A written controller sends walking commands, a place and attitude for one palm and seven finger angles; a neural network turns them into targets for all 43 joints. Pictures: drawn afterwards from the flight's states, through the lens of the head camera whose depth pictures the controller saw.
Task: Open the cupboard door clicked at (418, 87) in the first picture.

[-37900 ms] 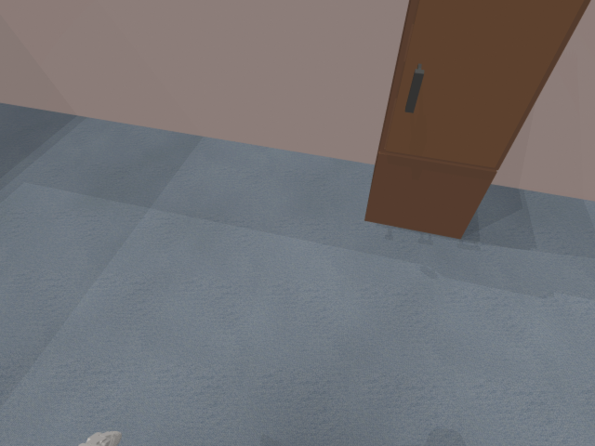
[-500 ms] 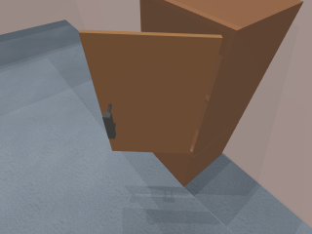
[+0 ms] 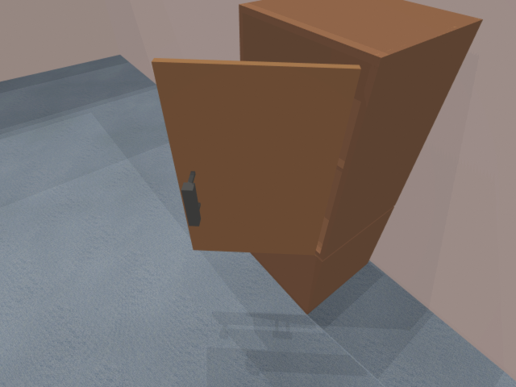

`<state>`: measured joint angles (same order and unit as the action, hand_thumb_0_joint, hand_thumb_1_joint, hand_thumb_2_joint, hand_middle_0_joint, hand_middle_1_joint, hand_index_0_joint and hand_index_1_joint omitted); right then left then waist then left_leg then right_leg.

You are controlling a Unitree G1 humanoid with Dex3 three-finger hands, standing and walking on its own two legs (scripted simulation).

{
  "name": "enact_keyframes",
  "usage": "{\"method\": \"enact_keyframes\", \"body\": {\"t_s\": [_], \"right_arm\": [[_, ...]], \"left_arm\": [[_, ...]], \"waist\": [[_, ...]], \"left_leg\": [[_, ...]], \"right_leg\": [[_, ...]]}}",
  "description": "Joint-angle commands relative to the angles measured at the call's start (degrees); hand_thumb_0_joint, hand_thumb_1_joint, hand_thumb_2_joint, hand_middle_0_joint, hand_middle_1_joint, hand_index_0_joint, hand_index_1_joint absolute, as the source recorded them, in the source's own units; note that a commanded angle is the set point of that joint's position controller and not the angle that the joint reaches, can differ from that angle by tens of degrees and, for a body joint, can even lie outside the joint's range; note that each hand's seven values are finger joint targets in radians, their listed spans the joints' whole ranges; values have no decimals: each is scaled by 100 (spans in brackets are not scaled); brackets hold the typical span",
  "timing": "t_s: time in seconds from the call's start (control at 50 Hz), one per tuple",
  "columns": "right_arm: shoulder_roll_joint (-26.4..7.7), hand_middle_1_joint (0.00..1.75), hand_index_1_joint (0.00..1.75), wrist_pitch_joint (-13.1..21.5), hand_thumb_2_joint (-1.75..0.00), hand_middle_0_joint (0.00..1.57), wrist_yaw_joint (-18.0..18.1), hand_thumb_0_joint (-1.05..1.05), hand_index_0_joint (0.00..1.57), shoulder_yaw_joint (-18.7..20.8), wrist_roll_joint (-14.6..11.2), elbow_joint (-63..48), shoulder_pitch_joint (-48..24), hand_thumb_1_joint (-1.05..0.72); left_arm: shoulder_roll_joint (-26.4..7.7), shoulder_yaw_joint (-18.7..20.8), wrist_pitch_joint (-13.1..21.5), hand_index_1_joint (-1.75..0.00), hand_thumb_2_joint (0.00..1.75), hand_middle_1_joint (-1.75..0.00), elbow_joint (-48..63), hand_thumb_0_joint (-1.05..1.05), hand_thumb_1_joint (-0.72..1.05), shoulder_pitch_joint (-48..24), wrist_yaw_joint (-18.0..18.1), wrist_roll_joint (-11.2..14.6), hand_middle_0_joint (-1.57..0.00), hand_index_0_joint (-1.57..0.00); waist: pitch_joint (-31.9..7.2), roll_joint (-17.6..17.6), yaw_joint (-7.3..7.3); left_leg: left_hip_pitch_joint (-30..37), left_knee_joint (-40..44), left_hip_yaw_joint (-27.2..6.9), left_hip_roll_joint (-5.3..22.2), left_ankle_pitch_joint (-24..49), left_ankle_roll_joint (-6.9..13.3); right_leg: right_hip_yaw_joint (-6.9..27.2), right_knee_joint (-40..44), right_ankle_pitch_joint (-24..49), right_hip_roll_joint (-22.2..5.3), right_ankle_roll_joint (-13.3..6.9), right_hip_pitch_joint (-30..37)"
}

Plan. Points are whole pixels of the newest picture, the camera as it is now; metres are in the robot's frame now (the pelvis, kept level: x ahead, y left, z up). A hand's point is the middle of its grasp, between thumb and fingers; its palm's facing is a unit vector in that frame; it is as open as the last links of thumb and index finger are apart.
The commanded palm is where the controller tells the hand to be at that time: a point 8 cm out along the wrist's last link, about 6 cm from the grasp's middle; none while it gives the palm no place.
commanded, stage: raise the hand with hooked fingers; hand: left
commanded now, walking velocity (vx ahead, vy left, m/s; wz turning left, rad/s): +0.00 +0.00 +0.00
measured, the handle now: (193, 198) +0.56 +0.20 -0.08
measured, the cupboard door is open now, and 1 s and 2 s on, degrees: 49 49 49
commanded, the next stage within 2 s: none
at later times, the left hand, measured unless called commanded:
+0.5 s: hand out of the picture +0.15 +0.17 -0.09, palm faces +0.09 -1.00 +0.03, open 8.8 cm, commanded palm +0.14 +0.24 -0.07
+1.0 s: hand (137, 325) +0.24 +0.23 -0.07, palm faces +0.05 -1.00 -0.05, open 11.8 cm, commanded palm +0.21 +0.28 -0.07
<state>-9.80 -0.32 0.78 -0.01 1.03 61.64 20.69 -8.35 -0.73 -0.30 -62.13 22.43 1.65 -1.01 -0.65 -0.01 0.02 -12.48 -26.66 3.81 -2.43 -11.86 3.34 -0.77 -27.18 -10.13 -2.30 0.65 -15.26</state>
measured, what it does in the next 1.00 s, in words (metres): lowers itself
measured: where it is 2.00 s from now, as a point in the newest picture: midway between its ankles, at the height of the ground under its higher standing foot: outside the picture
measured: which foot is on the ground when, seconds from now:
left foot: down 0.00-1.00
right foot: down 0.00-1.00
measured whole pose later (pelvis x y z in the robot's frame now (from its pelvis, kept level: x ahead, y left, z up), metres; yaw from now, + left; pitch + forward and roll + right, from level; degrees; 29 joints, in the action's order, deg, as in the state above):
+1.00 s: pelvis +0.03 -0.01 -0.11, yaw +2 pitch +20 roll -3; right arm -14.0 12.8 2.8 1.3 -2.0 33.2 13.6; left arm -16.8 18.8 22.8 -4.6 19.8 -24.7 21.4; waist -9.4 -1.7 0.1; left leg -60.1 -74.3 -1.5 -0.5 -34.4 2.1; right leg -4.2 -70.3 -30.7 0.3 -0.5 -59.9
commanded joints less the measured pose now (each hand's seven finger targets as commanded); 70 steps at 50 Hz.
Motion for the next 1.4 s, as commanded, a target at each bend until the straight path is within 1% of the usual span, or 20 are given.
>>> {"method": "enact_keyframes", "body": {"t_s": [0.0, 0.02, 0.04, 0.06, 0.08, 0.12, 0.18, 0.22, 0.26, 0.28, 0.32, 0.38, 0.46, 0.54, 0.58, 0.68, 0.78, 0.94, 1.1, 1.38], "right_arm": [[-499, 30, 30, 154, -90, 20, 24, 0, 20, 101, -26, -173, 128, -90], [-699, 30, 30, 162, -90, 20, -35, 0, 20, 61, -23, -536, -512, -90], [-1510, 30, 30, 1093, -90, 20, 339, 0, 20, 147, -307, -2719, -490, -90], [-1108, 30, 30, 1653, -90, 20, 507, 0, 20, -80, -469, -2227, -1052, -90], [-871, 30, 30, 1846, -90, 20, 407, 0, 20, 1, -544, -2247, -917, -90], [-1103, 30, 30, 2039, -90, 20, 451, 0, 20, 81, -596, -2385, -943, -90], [-1245, 30, 30, 2190, -90, 20, 347, 0, 20, 232, -323, -2735, -978, -90], [-1173, 30, 30, 2225, -90, 20, 172, 0, 20, 408, -166, -3003, -1112, -90], [-1154, 30, 30, 2180, -90, 20, -25, 0, 20, 531, -138, -3404, -1279, -90], [-1193, 30, 30, 2110, -90, 20, -138, 0, 20, 587, -204, -3594, -1218, -90], [-1203, 30, 30, 1952, -90, 20, -117, 0, 20, 549, -355, -4084, -1581, -90], [-1223, 30, 30, 1708, -90, 20, 41, 0, 20, 505, -416, -4592, -1598, -90], [-1066, 30, 30, 1644, -90, 20, 180, 0, 20, 426, -316, -4575, -1307, -90], [-1183, 30, 30, 1769, -90, 20, 247, 0, 20, 351, -251, -4092, -1084, -90], [-1268, 30, 30, 1817, -90, 20, 279, 0, 20, 319, -271, -3936, -1043, -90], [-1258, 30, 30, 1777, -90, 20, 362, 0, 20, 392, -400, -3880, -1163, -90], [-1043, 30, 30, 1742, -90, 20, 313, 0, 20, 435, -343, -3839, -1271, -90], [-1234, 30, 30, 1699, -90, 20, 247, 0, 20, 477, -348, -3795, -1006, -90], [-1350, 30, 30, 1611, -90, 20, 231, 0, 20, 482, -322, -3874, -800, -90], [-1516, 30, 30, 1478, -90, 20, 302, 0, 20, 350, -347, -3981, -729, -90]], "left_arm": [[-535, 99, 151, -30, 90, -30, 212, 0, 90, 178, 48, -17, -20, -20], [-614, 18, 170, -30, 90, -30, 65, 0, 90, 396, 246, -108, -20, -20], [-1721, 554, 1536, -32, 89, -32, 9014, 0, 88, -3752, 215, 1219, -20, -20], [-1576, 676, 1182, -33, 88, -33, 7631, 0, 85, -1833, 620, 797, -20, -20], [-537, 107, 464, -34, 87, -34, 6621, 0, 83, -122, 778, 846, -21, -21], [23, -242, 748, -37, 85, -37, 6902, 0, 78, -208, 619, 1263, -21, -21], [-215, 208, 1723, -42, 82, -42, 5757, 0, 71, -237, 213, 1194, -21, -21], [-98, 563, 2617, -45, 80, -45, 4871, 0, 67, 455, -439, 1296, -22, -22], [-371, 960, 3438, -48, 78, -48, 4761, 0, 62, 1025, -1278, 1455, -22, -22], [-742, 1318, 3681, -50, 77, -50, 4488, 0, 60, 1153, -1744, 1496, -22, -22], [-1008, 1488, 3524, -53, 75, -53, 4697, 0, 55, 970, -2191, 1605, -22, -22], [-1355, 1794, 3012, -57, 72, -57, 6128, 0, 48, 427, -2138, 1999, -23, -23], [-1398, 1566, 3349, -63, 68, -63, 8295, 0, 39, -369, -1577, 1830, -24, -24], [-1335, 1222, 3767, -69, 64, -69, 8155, 0, 29, -626, -1732, 1695, -24, -24], [-1307, 1202, 3535, -72, 62, -72, 7530, 0, 25, -464, -2091, 1808, -25, -25], [-1773, 2144, 2490, -80, 57, -80, 6857, 0, 13, -41, -2684, 2189, -25, -25], [-1836, 2691, 2394, -87, 52, -87, 7050, 0, 1, 144, -2562, 2451, -26, -26], [-1682, 2404, 2710, -99, 44, -99, 6642, 0, -17, -247, -2674, 2337, -28, -28], [-2009, 2636, 2781, -111, 36, -111, 6913, 0, -36, -588, -2676, 2359, -29, -29], [-2517, 2885, 2521, -120, 30, -120, 6014, 0, -50, -1979, -3108, 2472, -30, -30]], "waist": [[738, 81, -16], [1111, 111, 242], [-1809, -1059, -716], [-1622, -1378, -189], [-496, -1097, -267], [476, -399, -336], [488, 834, -425], [-122, 1601, -18], [-625, 1517, 233], [-757, 828, 317], [-887, 475, 419], [-1159, 108, 419], [-1577, -750, 44], [-1555, -783, -326], [-1470, -609, -388], [-2345, -234, 50], [-2830, 12, 303], [-2430, -100, 16], [-2724, -602, 107], [-2492, -654, -27]], "left_leg": [[-865, 1071, -1013, 711, -1538, -83], [-1071, 91, -223, 736, -1040, -301], [646, 559, -386, 293, -627, -283], [200, 666, -578, 465, -1512, -293], [-741, 896, -959, 534, -2258, -475], [-1210, 283, -879, 333, -2251, -319], [-2093, -1043, -727, 120, -2188, -358], [-2945, -2057, -475, 80, -1900, -399], [-3645, -2709, -364, 13, -1657, -386], [-3698, -2944, -340, -54, -1450, -409], [-4112, -2882, -256, -100, -2196, -330], [-4259, -2737, -442, -55, -2887, -270], [-3947, -3085, -646, 118, -2544, -176], [-4003, -3638, -806, 172, -2018, -147], [-4121, -3780, -840, 190, -1819, -140], [-4176, -3834, -709, 169, -927, -156], [-4081, -3832, -722, 173, -1, -219], [-3935, -3738, -711, 183, -126, -245], [-3216, -3585, -823, 248, 796, -430], [-3442, -3541, -837, 225, -59, -381]], "right_leg": [[588, 670, -1300, -312, -266, -95], [229, 291, -438, -361, -189, -232], [-139, -138, -584, 168, -222, 212], [-297, -585, -1042, 276, -356, -41], [-582, -703, -1311, 340, -272, -671], [-512, -556, -1560, 297, -192, -1058], [-448, -908, -2640, 212, -117, -2242], [-330, -1574, -3168, 196, -143, -2874], [24, -1995, -3103, 147, -211, -2796], [223, -2181, -2775, 105, -335, -2631], [370, -2268, -3514, 63, -302, -2845], [374, -2519, -3808, 146, -256, -2915], [307, -2839, -3082, 242, -284, -3372], [66, -3243, -2416, 366, -292, -3990], [32, -3244, -2252, 409, -298, -4002], [132, -3146, -1655, 352, -241, -3033], [46, -3393, -482, 312, -211, -2461], [-169, -3497, -734, 326, -201, -3219], [-369, -3655, -443, 374, -244, -3414], [-325, -3489, -920, 411, -288, -3559]]}}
